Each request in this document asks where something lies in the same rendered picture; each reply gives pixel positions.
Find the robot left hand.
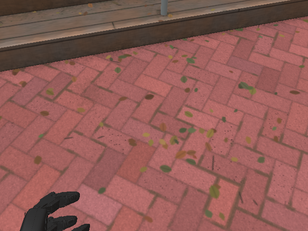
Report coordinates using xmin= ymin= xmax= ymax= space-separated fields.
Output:
xmin=19 ymin=192 xmax=90 ymax=231

